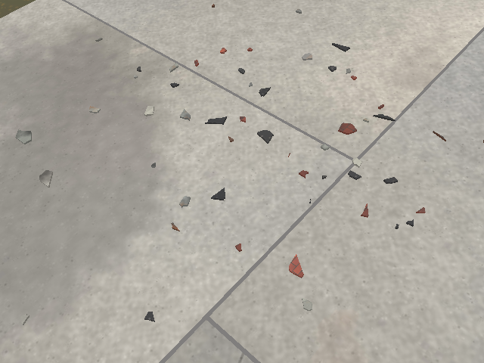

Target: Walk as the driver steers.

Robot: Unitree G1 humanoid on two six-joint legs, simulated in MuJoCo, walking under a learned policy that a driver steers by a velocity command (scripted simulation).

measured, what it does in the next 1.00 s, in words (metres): walks ahead: left foot, then right foot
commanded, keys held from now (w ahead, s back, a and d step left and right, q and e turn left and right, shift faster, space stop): w+e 0.06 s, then w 0.94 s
